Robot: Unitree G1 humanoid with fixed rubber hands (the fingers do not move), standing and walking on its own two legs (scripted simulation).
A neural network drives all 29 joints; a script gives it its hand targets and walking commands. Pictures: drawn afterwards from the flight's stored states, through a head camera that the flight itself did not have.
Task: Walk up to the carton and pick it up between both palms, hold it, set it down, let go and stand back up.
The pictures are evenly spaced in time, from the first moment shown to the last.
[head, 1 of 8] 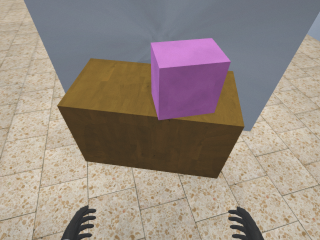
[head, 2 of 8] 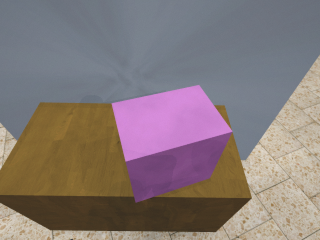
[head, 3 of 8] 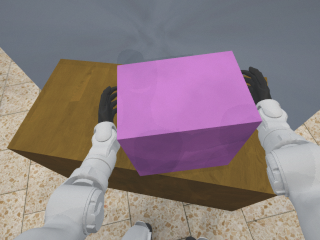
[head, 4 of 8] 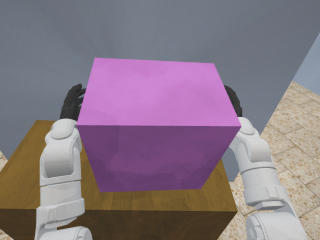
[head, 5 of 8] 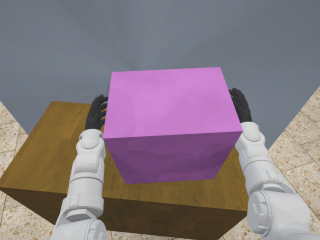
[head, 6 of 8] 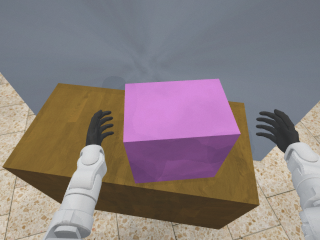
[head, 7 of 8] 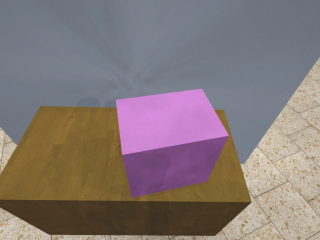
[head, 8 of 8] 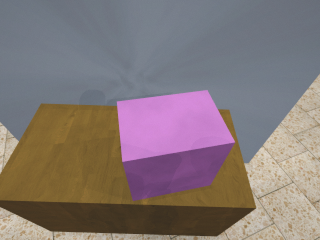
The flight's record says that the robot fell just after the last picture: no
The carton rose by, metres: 0.25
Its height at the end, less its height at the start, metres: +0.00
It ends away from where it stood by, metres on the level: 0.02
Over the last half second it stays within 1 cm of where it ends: yes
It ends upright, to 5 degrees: yes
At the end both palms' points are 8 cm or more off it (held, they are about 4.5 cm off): yes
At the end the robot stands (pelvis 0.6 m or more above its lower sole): yes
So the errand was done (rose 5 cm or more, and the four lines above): yes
